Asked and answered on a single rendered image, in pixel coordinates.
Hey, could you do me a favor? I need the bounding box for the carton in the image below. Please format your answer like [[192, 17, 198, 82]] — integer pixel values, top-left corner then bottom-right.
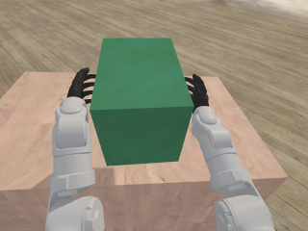
[[90, 38, 194, 167]]

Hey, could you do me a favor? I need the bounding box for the left robot hand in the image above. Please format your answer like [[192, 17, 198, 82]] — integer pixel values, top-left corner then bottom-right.
[[66, 67, 96, 104]]

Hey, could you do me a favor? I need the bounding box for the robot right upper arm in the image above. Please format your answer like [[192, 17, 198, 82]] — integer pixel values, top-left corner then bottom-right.
[[215, 192, 275, 231]]

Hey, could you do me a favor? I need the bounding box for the robot right forearm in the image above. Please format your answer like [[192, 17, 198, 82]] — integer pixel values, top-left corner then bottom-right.
[[191, 106, 274, 228]]

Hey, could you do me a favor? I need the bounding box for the robot left upper arm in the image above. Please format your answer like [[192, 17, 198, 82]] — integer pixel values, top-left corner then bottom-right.
[[45, 195, 105, 231]]

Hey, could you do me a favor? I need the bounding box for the right robot hand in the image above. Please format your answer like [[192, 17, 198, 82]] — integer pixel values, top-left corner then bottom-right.
[[184, 74, 210, 113]]

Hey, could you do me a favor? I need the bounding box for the robot left forearm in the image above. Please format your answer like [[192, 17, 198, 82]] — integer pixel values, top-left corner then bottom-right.
[[44, 96, 95, 231]]

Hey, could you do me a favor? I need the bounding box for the pedestal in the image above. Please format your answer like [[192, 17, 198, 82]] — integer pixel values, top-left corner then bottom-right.
[[0, 71, 289, 231]]

